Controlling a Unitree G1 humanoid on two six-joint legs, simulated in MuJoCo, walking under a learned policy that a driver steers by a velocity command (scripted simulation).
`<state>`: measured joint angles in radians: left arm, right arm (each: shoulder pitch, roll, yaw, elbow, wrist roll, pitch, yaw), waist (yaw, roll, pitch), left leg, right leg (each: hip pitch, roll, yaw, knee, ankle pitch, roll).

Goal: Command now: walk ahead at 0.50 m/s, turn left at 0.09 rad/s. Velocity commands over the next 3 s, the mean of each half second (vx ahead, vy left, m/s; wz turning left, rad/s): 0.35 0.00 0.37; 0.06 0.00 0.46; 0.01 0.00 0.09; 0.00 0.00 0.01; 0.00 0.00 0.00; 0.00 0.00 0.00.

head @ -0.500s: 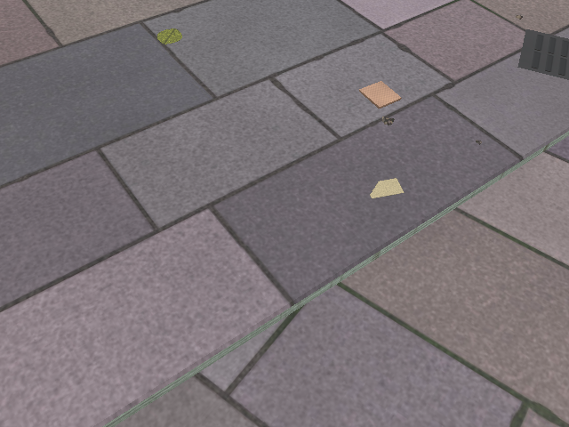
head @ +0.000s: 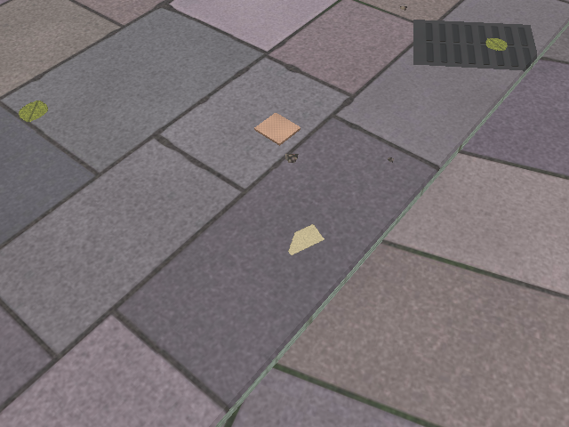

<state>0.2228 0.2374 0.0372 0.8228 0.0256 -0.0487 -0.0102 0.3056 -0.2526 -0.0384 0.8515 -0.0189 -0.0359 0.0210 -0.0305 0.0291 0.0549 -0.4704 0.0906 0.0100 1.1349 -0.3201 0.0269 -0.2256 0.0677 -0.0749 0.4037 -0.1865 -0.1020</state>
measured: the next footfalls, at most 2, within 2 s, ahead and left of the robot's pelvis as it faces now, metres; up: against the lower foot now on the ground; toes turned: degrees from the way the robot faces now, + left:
left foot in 0.36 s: +0.32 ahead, +0.12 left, +0.00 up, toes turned +14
right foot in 0.88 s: +0.38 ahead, -0.07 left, +0.00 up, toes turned +31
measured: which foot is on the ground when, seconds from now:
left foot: up 0.00-0.34, down 0.36-0.88, up 0.90-1.00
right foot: down 0.00-0.36, up 0.38-0.86, down 0.88-1.00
